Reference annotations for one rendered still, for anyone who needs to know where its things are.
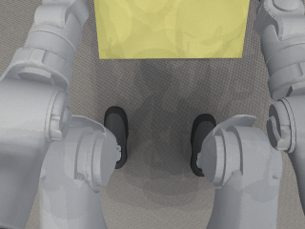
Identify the left robot upper arm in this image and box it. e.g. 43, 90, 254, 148
0, 77, 72, 229

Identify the robot right forearm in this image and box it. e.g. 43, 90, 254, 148
254, 0, 305, 101

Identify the robot right thigh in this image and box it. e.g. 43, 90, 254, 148
205, 125, 280, 229

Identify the carton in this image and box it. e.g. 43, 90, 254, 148
93, 0, 250, 59

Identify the robot left forearm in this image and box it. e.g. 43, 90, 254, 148
0, 0, 90, 91

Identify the right robot upper arm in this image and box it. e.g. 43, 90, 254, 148
266, 94, 305, 216

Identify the right robot shin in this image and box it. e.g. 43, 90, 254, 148
196, 114, 283, 181

